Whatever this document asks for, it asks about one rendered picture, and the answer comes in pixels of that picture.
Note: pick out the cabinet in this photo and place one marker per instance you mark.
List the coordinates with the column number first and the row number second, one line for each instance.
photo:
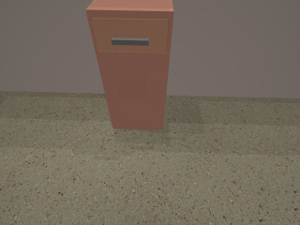
column 134, row 83

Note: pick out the drawer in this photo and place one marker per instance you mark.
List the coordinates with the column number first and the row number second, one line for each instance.
column 155, row 29

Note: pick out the handle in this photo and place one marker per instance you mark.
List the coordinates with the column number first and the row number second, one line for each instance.
column 130, row 41

